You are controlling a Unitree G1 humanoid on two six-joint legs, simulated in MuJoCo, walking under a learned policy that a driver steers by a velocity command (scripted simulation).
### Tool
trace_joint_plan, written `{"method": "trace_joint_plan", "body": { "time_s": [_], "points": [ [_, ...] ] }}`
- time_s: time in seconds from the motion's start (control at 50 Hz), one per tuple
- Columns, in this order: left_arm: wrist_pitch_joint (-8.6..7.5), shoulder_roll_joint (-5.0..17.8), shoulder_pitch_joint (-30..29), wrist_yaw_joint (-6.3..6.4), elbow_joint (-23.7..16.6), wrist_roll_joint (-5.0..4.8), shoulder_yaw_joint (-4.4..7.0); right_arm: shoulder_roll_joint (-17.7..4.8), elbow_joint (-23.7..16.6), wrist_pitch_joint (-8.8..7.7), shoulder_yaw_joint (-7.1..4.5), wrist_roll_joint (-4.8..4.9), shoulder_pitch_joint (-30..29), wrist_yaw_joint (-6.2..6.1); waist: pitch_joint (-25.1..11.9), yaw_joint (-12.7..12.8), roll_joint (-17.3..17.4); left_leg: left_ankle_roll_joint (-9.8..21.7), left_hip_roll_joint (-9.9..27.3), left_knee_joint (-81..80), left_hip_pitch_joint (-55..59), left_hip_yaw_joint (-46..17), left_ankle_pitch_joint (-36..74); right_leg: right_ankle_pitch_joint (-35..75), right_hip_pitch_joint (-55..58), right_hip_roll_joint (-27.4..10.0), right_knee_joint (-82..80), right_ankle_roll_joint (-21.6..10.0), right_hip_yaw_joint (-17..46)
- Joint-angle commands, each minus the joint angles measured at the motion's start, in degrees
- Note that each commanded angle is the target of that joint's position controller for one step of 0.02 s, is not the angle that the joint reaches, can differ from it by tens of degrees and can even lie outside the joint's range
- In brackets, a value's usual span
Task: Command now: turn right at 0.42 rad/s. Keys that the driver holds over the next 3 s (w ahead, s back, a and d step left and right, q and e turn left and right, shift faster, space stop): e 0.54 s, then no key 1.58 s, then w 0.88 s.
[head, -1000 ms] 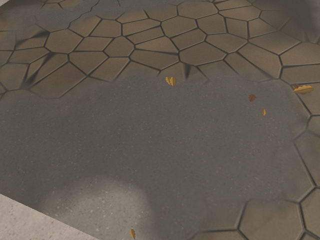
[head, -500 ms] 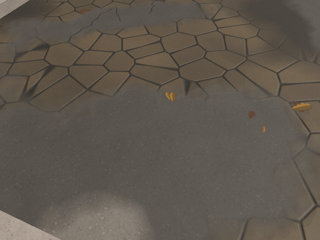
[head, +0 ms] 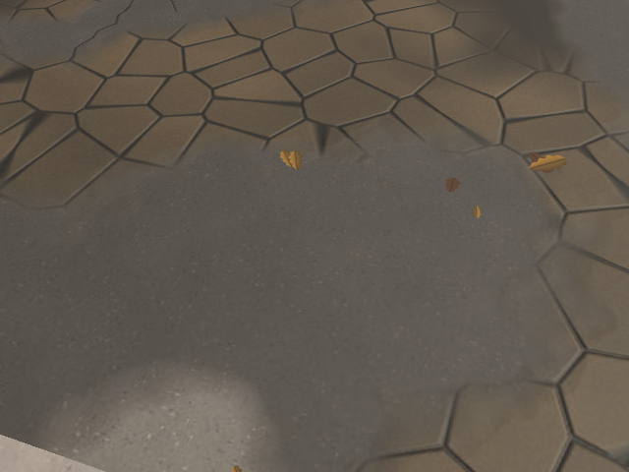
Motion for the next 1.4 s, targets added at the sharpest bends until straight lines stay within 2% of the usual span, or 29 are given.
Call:
{"method": "trace_joint_plan", "body": {
  "time_s": [0.02, 0.04, 0.06, 0.08, 0.12, 0.18, 0.22, 0.24, 0.26, 0.28, 0.3, 0.34, 0.4, 0.44, 0.54, 0.64, 0.74, 0.76, 0.78, 0.8, 0.82, 0.86, 0.9, 0.98, 1.04, 1.08, 1.1, 1.14, 1.4],
  "points": [
    [-0.07, 4.56, -1.91, 0.01, -5.69, 0.14, 1.34, -7.11, -1.94, 0.25, -2.15, -0.49, 6.93, -0.52, -1.33, -2.15, 4.66, 7.23, 12.72, -8.76, 6.03, -13.03, 6.66, -2.75, -10.21, -2.86, 2.5, -2.59, 5.74],
    [0.09, 3.31, -0.49, -0.06, -5.7, 0.55, 1.31, -8.64, -2.65, 0.06, -2.64, -0.8, 5.09, -0.77, -1.65, -1.33, 10.34, 11.08, 20.12, -11.68, 5.82, -17.51, 14.8, -9.29, -10.45, 0.11, 13.12, -1.57, -1.2],
    [0.46, 4.03, -0.79, 0.13, -5.87, 1.13, 1.72, -8.33, -4.03, -0.34, -2.65, -0.67, 3.83, -0.85, -1.32, -1.65, 9.2, 15.07, 25.18, -12.48, 4.6, -19.27, 22.97, -18.8, -12.16, -1.68, 23.37, -1.25, -3.59],
    [0.81, 4.52, -2.53, 0.02, -6.75, 1.13, 2.04, -8.39, -4.91, -0.77, -2.72, -0.71, 3.64, -0.75, -0.37, -1.64, 4.03, 16.66, 26.47, -13.11, 3.75, -18.67, 27.07, -20.5, -13.0, -4.01, 28.15, -0.95, -3.15],
    [1.21, 3.1, -2.06, -0.38, -7.73, 0.78, 1.72, -9.76, -6.51, -1.45, -3.14, -1.16, -1.21, -0.43, 0.83, 1.12, 3.37, 11.9, 21.95, -11.22, 2.34, -11.29, 27.94, -16.43, -9.37, -7.13, 21.75, -0.59, -1.74],
    [1.44, 4.11, -2.18, -1.19, -8.52, -0.25, 2.21, -10.38, -7.35, -0.83, -3.78, -1.25, -1.03, 0.88, -1.49, -1.13, 9.02, 7.36, 17.34, -6.32, 4.27, -3.76, 28.79, -13.12, -1.97, -3.34, 12.01, -0.43, -7.37],
    [1.32, 3.95, -1.54, -1.72, -9.44, -0.34, 2.47, -11.26, -7.45, -0.04, -4.34, -0.74, -0.25, 1.8, -2.47, -0.64, 7.55, 5.07, 17.18, -0.77, 4.0, -1.2, 25.08, -7.58, 3.33, -1.75, 2.91, -0.78, -9.45],
    [0.72, 4.97, -0.03, -1.63, -9.25, 0.0, 2.92, -11.23, -7.05, 0.22, -4.56, -0.9, 1.46, 2.31, -3.16, 0.19, 3.21, 2.45, 15.49, 6.38, 1.11, 1.7, 18.69, -0.82, 8.84, -1.53, -5.04, -1.24, -6.52],
    [-0.19, 11.62, 1.49, -1.17, -10.19, 0.86, 4.52, -9.12, -8.43, 0.42, -4.19, -0.89, 3.16, 2.93, -3.62, 0.25, -9.99, -1.55, 10.1, 21.05, -8.63, 5.57, -0.68, 10.69, 14.93, -12.29, -14.49, -4.09, 11.51],
    [-0.32, 18.79, 6.34, -1.34, -9.97, 0.48, 6.11, -5.63, -13.71, 1.0, -3.09, -0.42, -2.5, 2.67, -5.62, 2.94, -18.6, -3.46, -0.11, 30.23, -21.3, 0.17, -22.22, 29.93, 17.65, -25.25, -17.03, -14.94, 31.94],
    [-0.32, 16.89, 8.21, -1.19, -9.09, -0.13, 6.0, -7.38, -13.91, 1.28, -3.05, -0.24, -4.75, 2.35, -5.86, 3.34, -7.89, -3.11, 2.56, 35.63, -22.01, -6.43, -19.26, 26.9, 18.2, -24.22, -16.49, -17.14, 28.97],
    [0.27, 12.58, 0.79, -0.02, -11.11, 0.0, 4.9, -7.12, -13.68, 0.36, -3.01, 1.1, -5.62, 2.42, -1.44, 0.06, -2.39, -2.78, 4.66, 33.84, -21.93, -8.44, -8.28, 18.86, 13.63, -17.12, -15.94, -12.98, 18.99],
    [0.2, 10.02, -1.6, -0.13, -13.31, -0.54, 4.23, -8.36, -13.36, 0.53, -3.5, -0.58, -3.44, 3.12, -4.81, -1.34, -2.64, -2.92, 3.16, 32.45, -18.68, -8.02, -2.39, 23.51, 14.45, -12.94, -15.38, -10.73, 14.45],
    [-0.23, 11.29, 0.32, -0.58, -13.38, -0.71, 4.65, -7.53, -14.31, 1.14, -3.33, -0.28, -3.66, 3.31, -5.41, -1.13, -1.31, -3.53, 2.57, 30.13, -18.69, -8.31, -1.72, 21.68, 15.33, -12.62, -15.65, -10.79, 15.06],
    [0.0, 12.55, 2.99, -0.58, -14.07, -0.15, 5.07, -7.8, -17.63, 1.77, -2.96, -0.31, -7.64, 2.86, -3.29, 0.74, -4.87, -4.28, 1.29, 21.85, -19.4, -9.19, -2.16, 8.81, 14.49, -12.14, -16.99, -11.36, 19.75],
    [0.18, 12.33, 1.86, -0.95, -15.17, 0.5, 4.84, -7.34, -19.02, 1.19, -2.26, 0.22, -7.57, 2.84, -4.14, 1.29, -5.69, -3.03, 0.05, 14.51, -11.7, -8.2, -3.34, 9.69, 11.24, -11.61, -15.81, -10.97, 20.48],
    [0.78, 11.83, -0.95, -0.77, -15.42, -0.08, 4.15, -6.43, -18.52, 0.15, -1.6, 0.58, -1.18, 2.37, -4.12, -1.66, -5.06, -0.19, -1.05, -5.87, 2.97, -6.78, 2.79, 12.66, 7.19, -9.85, -12.2, -7.11, 21.94],
    [0.67, 10.5, -0.42, -0.5, -15.34, -0.4, 3.6, -6.94, -18.62, -0.47, -1.52, 0.14, -0.47, 2.06, -4.0, -1.97, -2.92, 0.44, 1.55, -13.19, 8.05, -9.48, 7.32, 6.85, 4.11, -7.78, -10.79, -4.2, 21.24],
    [0.35, 6.62, 2.05, -0.43, -15.57, -0.52, 2.5, -10.0, -19.66, -1.12, -1.62, -0.88, -1.04, 1.76, -5.45, -0.32, 7.25, 2.47, 13.39, -19.71, 11.71, -22.3, 4.72, -5.82, 1.0, -2.51, -2.57, -1.12, 15.27],
    [0.36, 7.88, 2.11, -0.08, -15.98, -0.91, 2.93, -14.08, -20.86, -1.12, -2.07, -0.8, -5.17, 2.14, -2.36, 0.89, 13.39, 8.66, 21.4, -20.29, 5.87, -32.4, 13.71, -16.45, -3.05, 5.55, 1.76, 0.44, 6.41],
    [0.6, 10.81, 1.52, -0.03, -15.01, 0.22, 3.6, -11.77, -20.47, -1.33, -1.76, -0.56, -4.75, 2.49, -2.35, -0.12, 9.49, 12.2, 21.39, -18.95, 2.06, -30.67, 15.95, -18.26, 0.79, 2.72, 9.89, 1.33, 6.71],
    [0.76, 9.83, 2.04, -0.64, -13.49, -0.35, 3.59, -7.87, -20.58, -1.79, -0.42, -0.13, -7.88, 2.97, -1.29, 1.74, 7.01, 10.06, 14.82, -17.81, 1.28, -22.3, 18.75, -13.23, 2.48, 2.03, 13.41, 2.7, 6.5],
    [1.08, 8.84, 2.82, -1.03, -12.52, 0.01, 3.16, -7.89, -19.91, -2.03, -0.3, 0.02, -7.1, 2.85, -2.28, 1.61, 9.7, 8.42, 11.48, -15.48, 5.01, -17.55, 26.56, -11.98, 2.53, 1.54, 11.97, 3.95, 4.72],
    [1.43, 6.87, 0.01, -0.37, -11.83, -0.65, 1.79, -9.02, -17.55, -1.31, -0.62, 0.01, -2.53, 3.13, -3.31, -1.28, 9.76, 8.53, 10.75, -11.99, 9.28, -16.79, 31.39, -11.59, 6.31, 0.03, -0.4, 4.59, 0.54],
    [0.93, 6.9, 1.46, 0.36, -10.2, -0.68, 1.3, -9.93, -16.42, -0.81, -1.05, 0.27, -2.72, 3.07, -3.44, -0.03, 8.68, 5.98, 9.76, -10.03, 7.88, -17.07, 30.39, 2.11, 13.68, -1.09, -15.45, 3.43, -0.06],
    [-0.18, 10.25, 1.12, 0.85, -10.06, 0.56, 1.52, -8.85, -16.49, -1.29, -0.87, 0.41, -1.98, 3.33, -5.2, -1.15, 4.92, 2.68, 7.98, -9.7, 2.97, -16.4, 22.51, 11.1, 20.87, -7.45, -15.13, 2.25, 7.04],
    [-0.27, 11.64, -1.21, 0.64, -8.78, -0.45, 1.96, -7.23, -16.26, -1.24, -0.74, 0.86, -1.65, 3.54, -2.24, -3.21, -3.47, 1.93, 4.23, -12.26, 4.27, -12.92, 15.07, 12.97, 14.96, -7.18, -12.32, 0.77, 7.05],
    [-0.89, 8.24, -1.24, 0.14, -8.19, -0.51, 0.97, -8.19, -14.46, -0.86, -0.97, 0.39, -2.66, 3.3, -1.11, -1.34, -1.76, 1.22, 4.07, -11.06, 6.49, -12.15, 13.39, 9.74, 12.8, -7.02, -13.83, 0.6, 7.01],
    [-1.46, 8.19, 0.32, 0.93, -0.39, -0.51, -0.06, -7.49, -6.44, -0.6, -0.52, 0.38, -0.64, 3.3, 0.71, -1.35, 0.85, 0.4, 4.96, -12.48, 6.75, -12.43, 13.87, 6.94, 13.01, -6.82, -16.67, -0.19, 7.12]
  ]
}}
